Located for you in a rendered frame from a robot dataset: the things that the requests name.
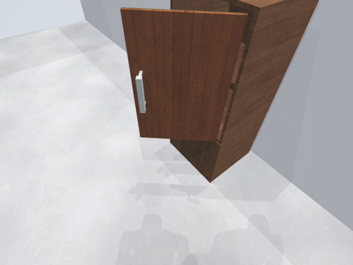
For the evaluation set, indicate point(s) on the handle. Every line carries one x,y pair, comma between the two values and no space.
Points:
140,93

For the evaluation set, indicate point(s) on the cupboard door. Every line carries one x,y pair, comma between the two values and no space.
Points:
187,58

